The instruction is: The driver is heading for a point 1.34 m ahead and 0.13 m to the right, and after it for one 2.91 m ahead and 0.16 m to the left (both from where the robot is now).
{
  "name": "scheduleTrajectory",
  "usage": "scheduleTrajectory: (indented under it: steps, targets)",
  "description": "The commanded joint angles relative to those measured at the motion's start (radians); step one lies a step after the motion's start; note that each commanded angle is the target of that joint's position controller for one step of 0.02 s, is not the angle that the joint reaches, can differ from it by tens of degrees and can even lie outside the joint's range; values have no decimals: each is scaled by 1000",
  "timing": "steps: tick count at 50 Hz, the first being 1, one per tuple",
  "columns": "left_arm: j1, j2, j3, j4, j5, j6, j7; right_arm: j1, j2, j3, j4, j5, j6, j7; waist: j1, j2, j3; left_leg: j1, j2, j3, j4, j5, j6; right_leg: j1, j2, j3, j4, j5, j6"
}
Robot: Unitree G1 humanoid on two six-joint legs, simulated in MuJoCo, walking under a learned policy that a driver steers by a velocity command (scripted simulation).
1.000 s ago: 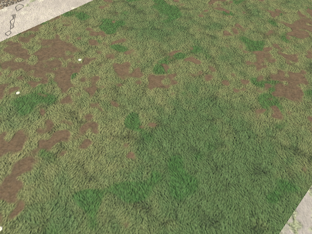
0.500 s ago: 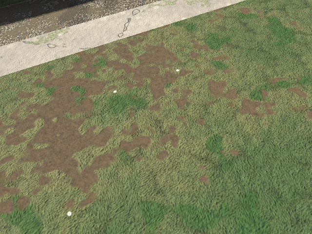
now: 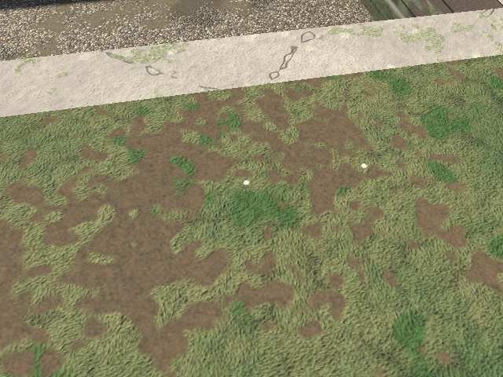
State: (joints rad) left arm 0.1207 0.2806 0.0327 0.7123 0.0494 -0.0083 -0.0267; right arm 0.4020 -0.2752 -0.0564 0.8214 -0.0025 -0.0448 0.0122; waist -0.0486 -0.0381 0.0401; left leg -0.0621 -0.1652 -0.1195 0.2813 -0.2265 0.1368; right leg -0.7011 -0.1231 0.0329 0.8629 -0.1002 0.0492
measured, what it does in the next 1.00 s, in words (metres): walks ahead: right foot, then left foot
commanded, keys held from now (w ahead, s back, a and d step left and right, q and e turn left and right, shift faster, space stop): w+q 0.16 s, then w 0.42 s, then w+e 0.42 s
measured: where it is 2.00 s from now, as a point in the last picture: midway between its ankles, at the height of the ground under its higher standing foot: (252, 189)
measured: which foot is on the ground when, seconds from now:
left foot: down 0.00-0.20, up 0.22-0.66, down 0.68-1.00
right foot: up 0.00-0.18, down 0.20-0.70, up 0.72-1.00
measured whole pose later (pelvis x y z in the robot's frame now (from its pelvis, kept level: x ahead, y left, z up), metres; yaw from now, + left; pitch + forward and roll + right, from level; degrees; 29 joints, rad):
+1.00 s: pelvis +0.54 +0.06 +0.00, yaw +2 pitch +1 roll +1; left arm 0.21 0.28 0.07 0.84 0.03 0.00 -0.05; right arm 0.38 -0.24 -0.03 0.91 -0.02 -0.10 -0.01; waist -0.02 -0.05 0.02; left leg -0.03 -0.03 0.19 0.24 -0.23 0.06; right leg -0.66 -0.09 0.00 0.99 -0.12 -0.03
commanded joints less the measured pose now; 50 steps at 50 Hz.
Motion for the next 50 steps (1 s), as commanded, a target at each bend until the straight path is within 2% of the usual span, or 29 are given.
scheduleTrajectory:
  steps: [1, 4, 6, 8, 9, 10, 11, 12, 13, 14, 16, 19, 21, 24, 26, 30, 32, 33, 34, 35, 36, 37, 38, 39, 40, 41, 44, 47, 50]
  targets:
    - [-130, 67, 11, -99, -4, -16, -4, 65, -155, -38, -34, -1, -16, -10, -24, 89, 16, 18, 253, -217, -51, 391, 97, -33, 53, -31, -96, 85, -2]
    - [-217, 68, 3, -137, -13, -28, -9, 108, -163, -39, -21, -8, -14, -23, -48, 97, 22, 81, 271, -252, -3, 496, 91, -9, 89, -33, -195, 81, -21]
    - [-198, 83, 4, -141, -18, -35, -5, 88, -179, -42, -23, -10, -13, -33, -25, 109, 16, 85, 285, -277, 27, 542, 67, 94, 109, -18, -270, 58, -43]
    - [-43, 121, 20, -95, -22, -42, 11, 23, -202, -46, -34, -13, -16, -31, 53, 118, -39, 20, 259, -261, 149, 732, 18, 360, 160, -31, -323, -32, -77]
    - [102, 147, 32, -53, -21, -52, 24, 9, -206, -45, -29, -8, -21, -23, 123, 83, -118, -7, 217, -216, 316, 783, -5, 548, 161, -47, -374, -13, -102]
    - [252, 191, 46, -32, -5, -63, 42, 17, -159, -32, -38, -3, -31, -12, 183, 35, -230, -128, 165, -175, 555, 579, -23, 782, 18, 83, -392, -124, -142]
    - [318, 284, 69, -34, 21, -63, 50, 136, -46, -9, -59, 28, -33, -13, 137, -198, -383, -410, 12, -57, 895, -108, -65, 1056, -288, 537, -435, -216, -262]
    - [273, 245, 68, -28, -5, -50, 40, 149, -116, -13, -44, -6, -28, -18, 107, -187, -369, -514, 28, -45, 1002, -284, -61, 978, -312, 776, -548, -280, -304]
    - [190, 158, 50, -32, -17, -49, 35, 92, -128, -17, -25, -22, -20, -16, 78, -69, -196, -536, 85, -43, 1021, -186, -61, 812, -271, 639, -577, -341, -295]
    - [140, 93, 35, -29, -20, -52, 28, 23, -122, -12, -31, -29, -17, -9, 74, 13, -103, -521, 117, -25, 977, -123, -62, 691, -218, 495, -595, -282, -276]
    - [136, 69, 25, 5, -19, -63, 26, -21, -97, -8, -43, -38, -3, 8, 48, -33, -34, -484, 151, -9, 900, -105, -67, 569, -133, 311, -633, -101, -242]
    - [189, 81, 28, 54, -33, -93, 12, -33, -71, 2, -41, -42, 12, 20, 30, -51, -36, -484, 149, 2, 838, -91, -76, 553, -112, 204, -654, 114, -253]
    - [209, 89, 31, 76, -37, -101, 8, -107, -64, 9, -65, -46, 13, 26, 34, -52, -16, -545, 171, 21, 767, -31, -87, 566, -109, 153, -689, 142, -261]
    - [231, 79, 27, 104, -41, -95, 4, -249, -39, 31, -106, -44, 7, 39, 54, -50, 9, -539, 212, 100, 568, 100, -108, 546, -61, 55, -721, 162, -242]
    - [264, 91, 29, 124, -44, -92, 3, -337, -19, 46, -126, -37, 2, 45, 79, -53, 14, -472, 210, 146, 434, 163, -112, 529, -41, 11, -717, 199, -225]
    - [341, 123, 36, 167, -41, -83, 7, -418, -43, 46, -147, -32, -4, 35, 102, -46, 23, -414, 194, 172, 319, 143, -92, 608, -93, 39, -671, 279, -214]
    - [345, 136, 37, 181, -37, -73, 14, -385, -56, 40, -139, -36, -12, 25, 76, -45, 13, -345, 167, 173, 264, 77, -73, 648, -105, 59, -590, 387, -206]
    - [339, 139, 37, 186, -40, -69, 16, -298, -68, 32, -110, -41, -20, 18, 31, -29, -25, -225, 143, 177, 201, 72, -58, 643, -83, 43, -480, 479, -193]
    - [343, 121, 30, 187, -44, -68, 16, -151, -104, 15, -60, -55, -34, 6, -27, 14, -114, -15, 159, 150, 164, 80, -32, 576, -33, 10, -299, 459, -174]
    - [317, 75, 15, 141, -49, -74, 14, 29, -187, -8, -38, -75, -41, -11, -101, 127, -255, 227, 404, -105, 134, -45, 20, 400, 23, -31, -14, 158, -150]
    - [422, -17, -2, 118, -69, -68, 18, 37, -264, -29, -36, -68, -27, -19, -47, 319, -341, 379, 638, -486, 21, -106, 115, 111, 167, -81, 267, -443, -125]
    - [360, 107, 31, 143, -43, -50, 31, -6, -189, -18, -41, -35, -18, -17, -52, 148, -242, 268, 596, -460, 2, -153, 104, 52, 119, 7, 338, -401, -137]
    - [306, 94, 35, 133, -46, -50, 23, -82, -124, 0, -44, -30, -22, -16, -17, 125, -122, 160, 540, -307, -23, -89, 77, 46, 82, 28, 322, -311, -141]
    - [287, 66, 30, 136, -48, -48, 17, -121, -82, 9, -41, -28, -30, -12, 5, 118, -66, 71, 493, -194, -60, 16, 51, 73, 56, 23, 285, -255, -134]
    - [282, 60, 34, 144, -37, -37, 11, -139, -61, 14, -38, -27, -37, -15, 25, 132, -40, 17, 457, -114, -83, 72, 25, 101, 42, 18, 262, -229, -124]
    - [295, 48, 34, 151, -26, -24, 3, -148, -47, 18, -30, -23, -44, -18, 47, 143, -27, -22, 429, -51, -100, 128, 9, 126, 35, 13, 254, -208, -111]
    - [245, 20, 38, 130, -23, -1, -13, -120, -59, 9, -5, -12, -69, -21, 69, 119, -18, -32, 421, 55, -131, 258, 14, 89, 32, 0, 254, -135, -92]
    - [146, 11, 36, 93, -18, 6, -23, -83, -59, 4, 19, -13, -72, -25, 60, 109, 11, -16, 413, 140, -153, 288, 20, 3, 18, -13, 206, -36, -76]
    - [38, -5, 25, 52, -20, 3, -32, -65, -55, 5, 39, -16, -70, -25, 45, 105, 41, -17, 389, 227, -151, 326, 12, 10, 27, -48, 36, 67, -74]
